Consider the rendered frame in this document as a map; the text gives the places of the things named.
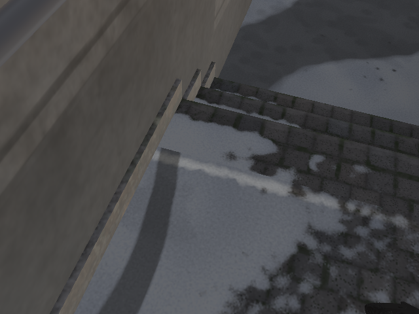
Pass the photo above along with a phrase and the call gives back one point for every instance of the stairs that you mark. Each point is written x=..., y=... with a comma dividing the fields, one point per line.
x=312, y=115

